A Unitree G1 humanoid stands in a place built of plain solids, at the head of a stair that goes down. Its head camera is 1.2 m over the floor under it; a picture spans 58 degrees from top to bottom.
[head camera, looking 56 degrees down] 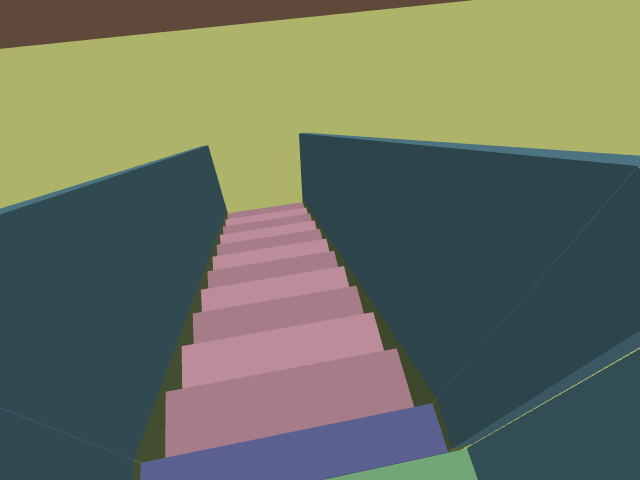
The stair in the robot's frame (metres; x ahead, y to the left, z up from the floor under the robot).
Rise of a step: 0.20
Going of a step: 0.23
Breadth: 0.76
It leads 11 degrees to the left of straight ahead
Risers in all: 12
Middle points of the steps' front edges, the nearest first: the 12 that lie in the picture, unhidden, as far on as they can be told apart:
0.21 0.07 0.00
0.44 0.12 -0.20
0.66 0.16 -0.40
0.88 0.20 -0.60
1.11 0.24 -0.79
1.33 0.29 -0.99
1.56 0.33 -1.19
1.78 0.37 -1.39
2.00 0.41 -1.59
2.23 0.46 -1.79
2.45 0.50 -1.99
2.67 0.54 -2.19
